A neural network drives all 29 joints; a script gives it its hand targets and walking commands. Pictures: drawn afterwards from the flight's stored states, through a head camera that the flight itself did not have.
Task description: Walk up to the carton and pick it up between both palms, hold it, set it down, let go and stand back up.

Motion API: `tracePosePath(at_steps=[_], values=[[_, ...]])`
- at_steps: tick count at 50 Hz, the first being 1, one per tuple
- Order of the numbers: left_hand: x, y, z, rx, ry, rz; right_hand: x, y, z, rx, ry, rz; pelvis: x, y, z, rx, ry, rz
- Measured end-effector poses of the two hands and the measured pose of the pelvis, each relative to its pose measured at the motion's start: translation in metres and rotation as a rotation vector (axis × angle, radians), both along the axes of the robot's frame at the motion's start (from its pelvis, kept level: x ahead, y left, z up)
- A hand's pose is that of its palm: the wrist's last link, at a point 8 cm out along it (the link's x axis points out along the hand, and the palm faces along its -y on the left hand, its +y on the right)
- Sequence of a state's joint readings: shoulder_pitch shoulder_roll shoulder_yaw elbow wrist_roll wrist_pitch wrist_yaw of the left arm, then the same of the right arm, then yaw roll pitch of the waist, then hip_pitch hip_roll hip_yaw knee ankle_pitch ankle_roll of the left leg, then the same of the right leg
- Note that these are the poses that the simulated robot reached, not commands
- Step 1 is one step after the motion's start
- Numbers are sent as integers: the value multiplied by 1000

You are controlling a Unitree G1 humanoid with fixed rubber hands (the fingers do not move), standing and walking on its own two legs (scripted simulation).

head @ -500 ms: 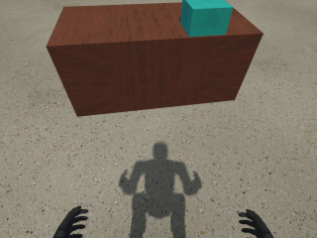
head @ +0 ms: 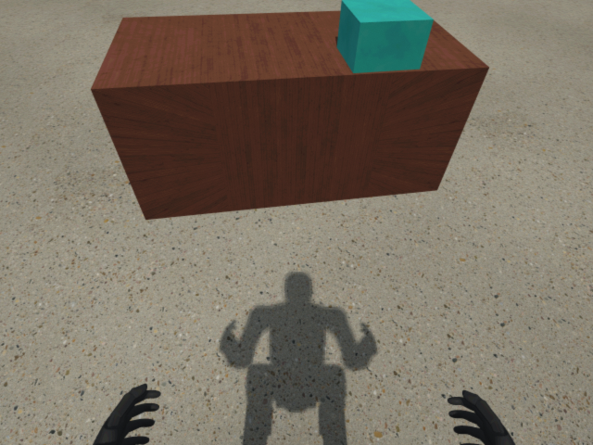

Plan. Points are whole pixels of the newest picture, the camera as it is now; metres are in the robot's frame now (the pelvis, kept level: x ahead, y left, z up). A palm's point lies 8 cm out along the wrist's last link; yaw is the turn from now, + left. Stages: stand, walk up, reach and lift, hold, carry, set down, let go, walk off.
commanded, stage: stand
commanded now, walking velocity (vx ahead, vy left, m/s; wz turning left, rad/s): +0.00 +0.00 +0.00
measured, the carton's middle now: (380, 34) +1.47 -0.30 -0.03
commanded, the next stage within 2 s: walk up in 0.04 s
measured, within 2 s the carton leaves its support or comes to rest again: neither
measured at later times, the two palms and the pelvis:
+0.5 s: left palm (121, 424) +0.17 +0.24 -0.06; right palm out of the picture +0.11 -0.34 -0.08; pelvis +0.03 -0.04 +0.01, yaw -1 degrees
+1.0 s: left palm (214, 428) +0.17 +0.11 -0.06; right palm (577, 340) +0.31 -0.46 -0.08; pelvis +0.18 -0.18 +0.01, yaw +7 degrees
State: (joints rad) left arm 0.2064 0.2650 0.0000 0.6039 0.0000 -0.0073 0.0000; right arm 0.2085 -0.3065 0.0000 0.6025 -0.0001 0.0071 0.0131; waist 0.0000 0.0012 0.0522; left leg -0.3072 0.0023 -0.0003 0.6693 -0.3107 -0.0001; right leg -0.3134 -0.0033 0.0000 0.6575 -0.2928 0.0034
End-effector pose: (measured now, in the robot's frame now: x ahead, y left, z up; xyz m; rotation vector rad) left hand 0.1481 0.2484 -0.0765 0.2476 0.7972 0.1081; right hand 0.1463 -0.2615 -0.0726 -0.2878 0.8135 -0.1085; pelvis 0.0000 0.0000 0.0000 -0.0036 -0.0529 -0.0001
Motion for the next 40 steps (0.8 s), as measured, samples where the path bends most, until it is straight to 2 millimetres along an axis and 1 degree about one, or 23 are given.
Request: tracePosePath(at_steps=[12, 16, 18, 21, 24, 27, 28, 30, 32, 34, 37, 40], values=[[-3, 0, 2, 5, -3, -3, -3, -2, 2, -3, -3, 3, -3, -1, 1, 2, 1, 0], [-4, 0, 6, -8, 9, -21, -7, -10, 5, -13, -3, 7, 4, -4, 4, 3, -2, 1], [-2, 0, 8, 1, 21, -31, -12, -20, 5, -32, 8, 13, 9, -8, 5, 6, -18, -1], [6, -2, 14, 32, 32, -49, -24, -41, 3, -58, 43, 3, 17, -20, 7, 13, -38, -8], [19, -9, 18, 65, 44, -69, -35, -69, -2, -83, 93, -12, 29, -38, 6, 24, -52, -15], [35, -24, 22, 99, 61, -83, -36, -102, -9, -98, 127, -19, 44, -60, 3, 42, -56, -21], [42, -31, 23, 111, 64, -86, -33, -113, -12, -99, 135, -19, 50, -69, 1, 50, -51, -23], [54, -48, 23, 136, 65, -90, -21, -137, -22, -97, 141, -16, 62, -89, -5, 69, -24, -28], [57, -64, 18, 146, 52, -78, -5, -158, -34, -103, 158, 4, 72, -108, -14, 59, -27, -6], [49, -76, 14, 142, 67, -33, 14, -167, -36, -97, 172, 26, 83, -124, -14, 53, -13, 23], [28, -92, 16, 139, 143, 30, 49, -174, -26, -75, 159, 52, 100, -142, -2, 49, 21, 32], [11, -104, 19, 142, 211, 86, 77, -182, -17, -69, 163, 80, 119, -157, 7, 43, 34, 53]])
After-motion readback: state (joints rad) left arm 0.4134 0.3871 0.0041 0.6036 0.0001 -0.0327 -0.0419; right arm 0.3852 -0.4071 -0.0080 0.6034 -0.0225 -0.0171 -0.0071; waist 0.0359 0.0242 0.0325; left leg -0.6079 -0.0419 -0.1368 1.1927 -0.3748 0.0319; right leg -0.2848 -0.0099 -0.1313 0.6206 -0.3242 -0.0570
